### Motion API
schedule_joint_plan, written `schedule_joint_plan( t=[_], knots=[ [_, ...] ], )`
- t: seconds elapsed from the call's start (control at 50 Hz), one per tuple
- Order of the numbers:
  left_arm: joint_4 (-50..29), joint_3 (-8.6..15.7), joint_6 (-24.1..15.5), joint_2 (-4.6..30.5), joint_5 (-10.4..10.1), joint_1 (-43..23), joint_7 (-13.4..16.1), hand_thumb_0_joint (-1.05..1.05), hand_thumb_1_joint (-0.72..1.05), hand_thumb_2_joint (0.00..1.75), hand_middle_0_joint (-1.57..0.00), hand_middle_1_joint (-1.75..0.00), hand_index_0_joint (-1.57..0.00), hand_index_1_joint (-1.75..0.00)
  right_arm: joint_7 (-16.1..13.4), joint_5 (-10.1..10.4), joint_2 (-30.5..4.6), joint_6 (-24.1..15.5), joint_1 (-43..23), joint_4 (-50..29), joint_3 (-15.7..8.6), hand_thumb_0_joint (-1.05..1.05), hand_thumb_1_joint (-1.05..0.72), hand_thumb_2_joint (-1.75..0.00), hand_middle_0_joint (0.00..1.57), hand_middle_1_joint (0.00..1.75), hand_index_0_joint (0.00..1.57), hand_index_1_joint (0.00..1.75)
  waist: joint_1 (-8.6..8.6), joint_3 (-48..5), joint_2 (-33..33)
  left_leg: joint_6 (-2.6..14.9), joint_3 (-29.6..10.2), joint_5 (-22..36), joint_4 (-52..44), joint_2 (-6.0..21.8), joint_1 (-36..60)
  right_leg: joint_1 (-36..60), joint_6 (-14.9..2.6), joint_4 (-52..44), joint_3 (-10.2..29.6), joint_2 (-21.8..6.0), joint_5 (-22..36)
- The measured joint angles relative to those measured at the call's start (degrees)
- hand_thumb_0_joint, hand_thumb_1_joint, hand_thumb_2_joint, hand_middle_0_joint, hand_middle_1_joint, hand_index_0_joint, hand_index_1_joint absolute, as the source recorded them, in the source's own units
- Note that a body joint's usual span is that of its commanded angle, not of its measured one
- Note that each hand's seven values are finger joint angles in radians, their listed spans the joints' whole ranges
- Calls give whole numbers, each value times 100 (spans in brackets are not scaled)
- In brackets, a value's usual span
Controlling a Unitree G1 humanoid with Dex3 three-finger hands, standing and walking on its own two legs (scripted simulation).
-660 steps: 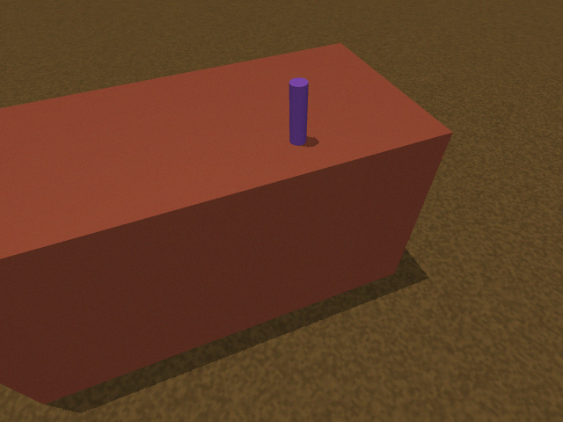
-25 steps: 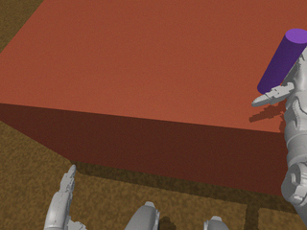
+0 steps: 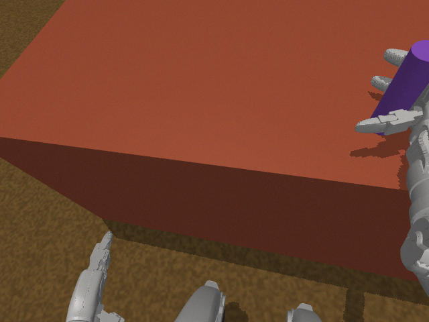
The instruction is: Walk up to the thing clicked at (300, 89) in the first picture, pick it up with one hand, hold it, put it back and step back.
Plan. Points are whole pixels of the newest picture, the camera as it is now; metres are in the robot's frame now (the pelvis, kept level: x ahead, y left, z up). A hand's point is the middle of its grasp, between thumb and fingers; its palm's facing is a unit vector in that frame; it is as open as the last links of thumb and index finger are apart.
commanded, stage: close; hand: right
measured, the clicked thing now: (401, 94) +0.52 -0.19 +0.09
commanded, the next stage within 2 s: settle in 0.28 s
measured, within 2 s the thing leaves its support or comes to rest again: leaves its support in 0.62 s
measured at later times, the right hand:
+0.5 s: hand (388, 100) +0.52 -0.18 +0.07, palm faces +0.10 +0.99 +0.01, open 6.3 cm
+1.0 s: hand (403, 79) +0.52 -0.19 +0.12, palm faces +0.08 +1.00 +0.01, open 5.9 cm
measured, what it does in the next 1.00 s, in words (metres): stands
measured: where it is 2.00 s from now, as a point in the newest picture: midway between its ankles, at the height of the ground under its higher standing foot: outside the picture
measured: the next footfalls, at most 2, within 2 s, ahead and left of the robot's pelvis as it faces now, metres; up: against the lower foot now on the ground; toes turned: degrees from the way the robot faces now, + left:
none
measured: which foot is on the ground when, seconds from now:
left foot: down 0.00-1.00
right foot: down 0.00-1.00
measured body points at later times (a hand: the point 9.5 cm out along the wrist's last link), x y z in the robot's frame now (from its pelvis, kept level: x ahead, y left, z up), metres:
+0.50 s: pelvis +0.00 +0.00 +0.00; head +0.12 -0.03 +0.43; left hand +0.15 +0.27 -0.01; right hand +0.51 -0.24 +0.07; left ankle +0.04 +0.15 -0.65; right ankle +0.00 -0.13 -0.65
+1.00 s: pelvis +0.01 +0.00 +0.02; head +0.11 -0.02 +0.46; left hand +0.16 +0.26 +0.00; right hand +0.51 -0.24 +0.12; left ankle +0.04 +0.15 -0.65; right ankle +0.00 -0.13 -0.65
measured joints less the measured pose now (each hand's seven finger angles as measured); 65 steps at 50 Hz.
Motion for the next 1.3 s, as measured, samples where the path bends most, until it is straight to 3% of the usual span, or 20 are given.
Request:
schedule_joint_plan(
  t=[0.16, 0.32, 0.58, 0.7, 0.86, 1.0, 1.3],
  knots=[
    [-27, -51, 4, -34, 16, -187, 7, -1, -53, 5, -6, -5, -5, -4, -32, -20, 55, -113, 63, 42, -114, -1, 31, -40, 92, 67, 92, 67, -16, 38, 13, -12, -35, -23, 55, 4, -30, -8, -15, 35, -33, 5, -23],
    [-111, -114, 1, -81, 24, -9, -23, -1, -52, 4, -6, -5, -5, -4, -57, 3, 81, -142, 61, -57, 45, -1, 3, -66, 111, 91, 110, 91, -31, 10, 73, 17, 26, -40, 43, 25, -19, -16, 17, 2, 28, 25, -5],
    [-91, -74, 83, -22, -22, -89, 20, -1, -53, 4, -6, -5, -6, -5, -20, -11, 51, -7, 165, -157, -50, 1, -11, -114, 99, 115, 96, 114, -17, 67, 16, 20, 0, -12, -6, 9, 77, 101, 20, -61, 0, 10, 19],
    [95, -140, 97, -24, -66, -75, 42, -1, -52, 4, -6, -5, -6, -5, -61, 24, 113, 174, 129, -183, 47, 0, -9, -115, 100, 114, 97, 114, -71, 47, 27, 31, 31, 27, -213, 24, 389, 396, 24, -270, 19, 21, 74],
    [401, -49, 65, 38, -89, -228, 95, -1, -52, 5, -6, -6, -6, -5, -10, 44, -84, 211, -204, 94, 147, 0, -8, -117, 101, 113, 98, 114, -128, 110, 16, 20, -4, 127, -425, 27, 561, 579, 8, -479, -26, 24, 164],
    [439, -130, -22, -10, -119, -178, 81, -1, -52, 5, -6, -5, -6, -5, 149, 123, 26, 378, -86, -6, 125, 0, -8, -117, 100, 113, 97, 114, -183, 119, 5, 17, -30, 168, -596, 51, 747, 788, 7, -695, -63, 45, 229],
    [745, -110, -59, 14, -147, -277, 105, -1, -53, 5, -6, -5, -6, -5, 78, 132, 76, 502, -107, -153, 143, 0, -9, -116, 100, 114, 97, 115, -235, 145, 19, 24, -52, 225, -857, 51, 1036, 1101, 13, -989, -101, 40, 296]
  ],
)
